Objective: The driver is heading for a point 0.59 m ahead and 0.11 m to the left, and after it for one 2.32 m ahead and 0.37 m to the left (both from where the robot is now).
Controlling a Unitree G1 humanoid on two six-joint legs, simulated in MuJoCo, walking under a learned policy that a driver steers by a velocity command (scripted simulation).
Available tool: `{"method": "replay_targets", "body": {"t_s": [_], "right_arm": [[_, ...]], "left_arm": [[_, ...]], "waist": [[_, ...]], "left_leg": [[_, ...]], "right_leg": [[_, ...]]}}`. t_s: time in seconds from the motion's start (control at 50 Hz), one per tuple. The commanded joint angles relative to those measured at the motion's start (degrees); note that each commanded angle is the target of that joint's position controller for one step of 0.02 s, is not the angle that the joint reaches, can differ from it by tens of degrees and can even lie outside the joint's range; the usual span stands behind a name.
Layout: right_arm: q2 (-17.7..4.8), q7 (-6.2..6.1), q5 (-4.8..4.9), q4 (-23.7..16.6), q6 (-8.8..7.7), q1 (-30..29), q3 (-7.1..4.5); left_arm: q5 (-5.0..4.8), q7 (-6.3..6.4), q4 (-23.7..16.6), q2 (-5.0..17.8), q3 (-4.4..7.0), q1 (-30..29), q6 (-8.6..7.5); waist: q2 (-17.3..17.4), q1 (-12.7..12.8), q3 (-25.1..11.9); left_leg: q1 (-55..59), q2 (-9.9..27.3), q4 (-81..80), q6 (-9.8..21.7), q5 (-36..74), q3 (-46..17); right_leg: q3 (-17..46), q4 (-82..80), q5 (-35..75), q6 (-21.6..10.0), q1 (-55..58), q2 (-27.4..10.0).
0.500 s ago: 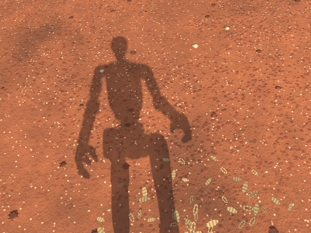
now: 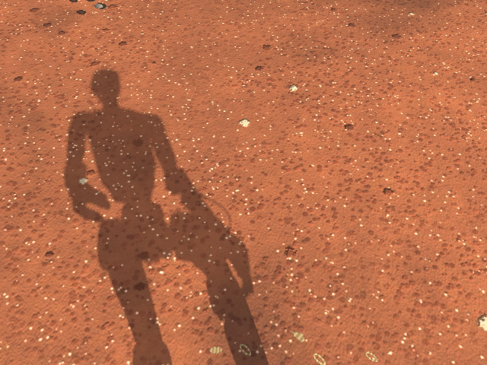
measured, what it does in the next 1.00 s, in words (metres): walks ahead, turning left: right foot, then left foot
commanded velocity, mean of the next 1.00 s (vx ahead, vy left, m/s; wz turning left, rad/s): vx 0.44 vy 0.00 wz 0.39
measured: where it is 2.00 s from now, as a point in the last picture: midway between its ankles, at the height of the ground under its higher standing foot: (178, 354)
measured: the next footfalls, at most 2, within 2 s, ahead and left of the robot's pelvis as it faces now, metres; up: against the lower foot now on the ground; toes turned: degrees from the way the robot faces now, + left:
right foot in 0.16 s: +0.24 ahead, -0.13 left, +0.00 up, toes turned +7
left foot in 0.66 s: +0.45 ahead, +0.15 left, +0.00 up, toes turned +28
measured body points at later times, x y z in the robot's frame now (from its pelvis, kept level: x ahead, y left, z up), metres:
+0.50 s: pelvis +0.25 -0.02 +0.00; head +0.28 -0.02 +0.45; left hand +0.17 +0.24 -0.13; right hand +0.48 -0.22 -0.11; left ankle +0.32 +0.14 -0.68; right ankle +0.20 -0.13 -0.75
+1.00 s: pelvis +0.46 +0.11 +0.00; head +0.49 +0.14 +0.45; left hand +0.43 +0.37 -0.14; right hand +0.63 -0.09 -0.13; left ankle +0.41 +0.14 -0.75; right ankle +0.62 +0.03 -0.68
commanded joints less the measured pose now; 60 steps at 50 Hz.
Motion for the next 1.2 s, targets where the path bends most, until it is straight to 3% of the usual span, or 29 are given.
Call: {"method": "replay_targets", "body": {"t_s": [0.02, 0.08, 0.12, 0.14, 0.16, 0.18, 0.2, 0.22, 0.24, 0.28, 0.36, 0.44, 0.5, 0.58, 0.62, 0.64, 0.66, 0.68, 0.7, 0.72, 0.74, 0.76, 0.82, 0.88, 0.96, 1.06, 1.16, 1.18, 1.2], "right_arm": [[-8.8, 0.06, 0.02, -3.6, -0.76, -1.4, -2.16], [-9.9, 0.07, -0.23, -3.4, -0.49, 0.0, -2.67], [-10.6, -0.29, -0.25, -3.7, -0.17, -1.0, -3.07], [-10.0, -0.34, -0.18, -3.8, -0.22, -1.2, -3.01], [-8.0, -0.17, 0.38, -4.9, -0.64, -2.2, -2.55], [-2.7, -0.22, 1.86, -7.3, -0.85, -1.0, -1.36], [-5.5, -0.59, 0.77, -7.9, -0.04, 1.3, -1.86], [-7.1, -0.6, -0.3, -6.4, 0.86, 0.2, -2.33], [-6.1, 0.04, -0.6, -6.3, 1.09, -2.1, -2.25], [-5.0, 0.96, -1.37, -6.7, 2.04, -4.2, -2.34], [-3.6, 2.32, -1.66, -8.9, 3.37, -9.2, -2.05], [-2.7, 3.34, -1.68, -12.0, 3.5, -17.1, -1.34], [-1.9, 4.17, -1.53, -14.3, 3.2, -23.2, -0.4], [-3.0, 4.24, -2.0, -16.4, 3.27, -27.2, -0.29], [-4.0, 3.57, -2.33, -16.0, 3.25, -24.4, -0.79], [-5.0, 3.14, -2.44, -14.7, 2.94, -19.3, -1.37], [-6.6, 2.42, -2.88, -11.7, 2.39, -10.0, -2.39], [-11.6, 1.29, -3.16, -9.7, 2.26, -1.5, -4.06], [-17.7, 0.73, -1.44, -11.5, 2.8, -4.7, -5.39], [-16.6, 0.23, -0.51, -11.9, 3.57, -2.4, -5.44], [-13.1, -0.56, -0.43, -10.9, 3.4, -5.8, -4.42], [-8.7, -0.77, -0.37, -10.3, 2.71, -8.2, -3.08], [-4.4, -0.57, -0.22, -9.6, 0.46, -12.1, -1.06], [-5.9, -0.49, -0.51, -7.3, -0.54, -10.7, -1.04], [-4.8, -1.37, -0.47, -5.9, -0.26, -10.9, -0.18], [-5.5, -3.06, -0.24, -3.8, 0.81, -7.9, -0.3], [-7.5, -3.98, -0.15, -3.5, 2.36, -9.1, -1.39], [-8.3, -3.98, -0.11, -3.8, 2.57, -10.1, -1.73], [-7.8, -3.88, -0.05, -6.1, 2.32, -10.7, -1.62]], "left_arm": [[-0.79, 0.04, -4.5, 3.2, 0.04, -4.0, -0.6], [-1.2, 0.69, -5.9, 4.4, 0.28, -6.2, -1.07], [-1.19, 1.2, -5.1, 5.2, 0.76, -2.2, -1.68], [-0.84, 1.78, -3.6, 6.5, 1.4, 2.6, -2.28], [0.14, 2.65, -2.6, 10.1, 2.54, 10.0, -3.07], [1.19, 3.45, -2.5, 15.3, 3.8, 16.1, -2.7], [0.26, 3.42, -1.6, 15.4, 4.37, 15.6, -1.6], [-0.16, 3.05, -2.6, 9.9, 3.23, 12.2, -1.37], [-0.62, 2.72, -2.8, 6.5, 2.49, 9.4, -1.66], [-0.7, 2.69, -2.1, 4.2, 1.91, 8.5, -2.42], [-1.61, 2.37, 0.2, 4.9, 2.55, 11.8, -3.95], [-1.53, 2.28, 2.0, 4.8, 2.8, 14.1, -3.76], [-1.44, 2.33, 3.0, 6.1, 3.17, 14.8, -3.63], [-1.41, 2.85, 5.0, 8.3, 3.79, 17.9, -2.68], [-1.32, 3.21, 5.8, 10.1, 4.13, 18.6, -1.83], [-1.31, 3.34, 6.0, 11.0, 4.28, 18.9, -1.25], [-1.46, 3.4, 5.6, 11.2, 4.19, 18.6, -0.78], [-0.98, 3.2, 3.8, 8.9, 3.49, 19.5, -0.77], [-1.61, 2.05, -0.9, 4.1, 2.69, 19.5, -1.18], [-1.06, 1.93, -2.3, 9.2, 3.53, 11.9, -1.78], [-2.36, 1.84, -2.1, 7.5, 2.97, 10.7, -2.26], [-2.64, 2.16, -0.3, 6.1, 2.44, 12.9, -2.49], [-0.88, 2.05, 3.3, 4.4, 2.15, 18.4, 0.72], [-1.59, 1.33, 4.4, 3.3, 2.3, 18.6, 1.88], [-1.73, 1.24, 3.5, 2.7, 2.23, 12.6, 2.11], [-1.08, 1.04, 1.5, 2.0, 1.81, 7.1, 2.15], [-0.81, 1.45, 1.8, 3.1, 2.6, 12.0, 1.85], [-0.73, 1.7, 2.5, 3.7, 2.97, 16.4, 1.22], [-0.5, 2.25, 2.5, 9.5, 4.57, 21.1, 0.66]], "waist": [[6.1, 1.4, 0.6], [6.2, 1.0, 0.0], [6.0, 3.4, -0.7], [4.2, 5.5, -2.6], [-0.9, 8.9, -7.5], [-10.9, 10.4, -14.3], [-13.4, 7.9, -13.4], [-5.4, 6.3, -7.2], [-2.4, 5.5, -3.0], [-4.6, 4.0, -0.8], [-3.8, 3.5, -1.3], [-3.3, 4.4, 0.6], [-3.6, 5.5, 2.2], [-3.3, 6.2, 3.0], [-4.3, 4.5, 0.3], [-4.2, 2.3, -3.0], [-2.1, -1.8, -8.4], [4.2, -4.5, -14.9], [18.2, -0.3, -20.0], [7.7, -4.3, -18.1], [4.8, -1.8, -10.3], [0.9, 1.4, -5.3], [1.5, 6.3, -4.7], [3.5, 6.8, -4.1], [6.1, 5.2, -1.8], [6.1, 2.4, -1.7], [6.1, 4.6, -2.7], [3.7, 7.6, -4.6], [-3.4, 9.8, -9.3]], "left_leg": [[-6.8, 12.7, -7.5, 8.0, 10.4, -12.5], [-5.0, 13.6, -3.7, 6.7, 12.6, -15.0], [-5.4, 13.3, 0.8, 5.2, 11.5, -16.7], [-7.1, 10.9, 6.6, 4.0, 12.7, -15.8], [-11.2, 7.1, 19.0, 2.2, 9.1, -12.2], [-23.6, 0.6, 35.0, -0.2, -10.5, -3.4], [-31.0, 0.8, 43.4, 0.0, -20.0, -0.5], [-32.2, 4.7, 47.6, 0.4, -15.9, -2.3], [-31.6, 6.3, 47.3, 0.0, -11.7, -2.0], [-29.5, 8.5, 45.6, -1.1, -8.1, -0.8], [-32.2, 9.0, 46.1, -2.4, -2.3, 0.2], [-35.0, 9.6, 38.4, -3.3, 4.6, 2.0], [-30.2, 9.4, 27.2, -2.3, 9.7, 5.1], [-25.9, 7.4, 19.3, 1.0, 4.1, 9.4], [-19.8, 3.6, 17.4, 3.5, -1.9, 11.7], [-13.7, 1.2, 15.9, 5.0, -3.9, 12.0], [-1.3, -0.5, 11.8, 6.9, -2.2, 10.9], [13.6, 9.9, 10.0, 9.6, -10.3, -3.3], [28.2, 25.3, 1.8, 17.9, -12.1, -36.8], [27.1, 25.0, -2.1, 17.7, -4.9, -37.3], [20.2, 24.8, -0.9, 16.5, 9.1, -25.9], [10.8, 22.4, -0.5, 14.0, 27.0, -18.6], [-0.2, 17.5, -1.6, 9.4, 46.6, -6.0], [-0.9, 15.9, -3.2, 7.3, 51.8, 0.3], [0.7, 14.2, -3.9, 3.2, 48.3, 6.7], [7.7, 16.7, 0.1, 3.8, 48.7, 8.3], [9.4, 18.2, 14.7, 4.0, 53.8, 8.1], [6.2, 16.3, 23.8, 2.1, 48.7, 10.0], [-4.1, 10.9, 40.3, -0.9, 26.8, 12.4]], "right_leg": [[-2.4, -7.0, 6.9, 1.3, 6.3, 1.7], [-1.9, -11.0, 5.6, 1.0, 9.9, 2.8], [-1.7, -16.4, 3.6, 0.2, 16.8, 3.8], [-1.1, -19.7, 2.4, -0.8, 24.1, 3.8], [6.9, -23.2, -3.4, -3.3, 33.7, -4.0], [25.1, -28.1, -15.9, -7.2, 46.5, -18.7], [38.5, -32.2, -21.7, -11.2, 43.2, -23.2], [33.1, -32.3, -23.7, -11.1, 37.8, -20.5], [25.1, -33.1, -16.4, -10.2, 32.8, -17.4], [13.8, -34.7, -2.4, -8.4, 28.2, -13.2], [4.1, -35.3, 15.2, -8.9, 29.2, -12.1], [-3.3, -36.3, 19.8, -8.9, 29.9, -11.2], [-8.0, -36.5, 19.7, -7.9, 28.5, -10.6], [-11.6, -32.7, 28.8, -6.8, 33.6, -12.4], [-14.0, -23.6, 46.7, -6.0, 36.4, -12.7], [-14.9, -15.0, 51.9, -5.9, 36.4, -12.5], [-16.1, -2.0, 47.3, -4.7, 31.5, -11.4], [-16.2, 15.2, 25.3, -3.0, 18.7, -9.8], [-11.2, 35.2, -18.8, 0.7, -5.7, 2.8], [-1.2, 37.4, -15.5, 0.4, -12.4, 1.7], [-1.2, 35.0, -9.6, -0.3, -12.7, -1.5], [-1.6, 29.1, -7.3, -0.4, -7.2, -3.3], [-1.7, 21.7, -7.7, 0.0, 5.4, -3.5], [-1.9, 16.8, -2.6, -0.3, 5.5, -1.2], [-1.9, 6.4, 5.4, -0.8, 3.8, 0.5], [-5.2, -3.4, 5.8, -2.1, 3.5, 1.7], [-6.8, -12.0, -3.2, -6.5, 9.9, 5.2], [-4.8, -18.8, 6.2, -8.2, 16.5, 4.6], [9.3, -20.5, 32.8, -12.7, 27.4, -5.6]]}}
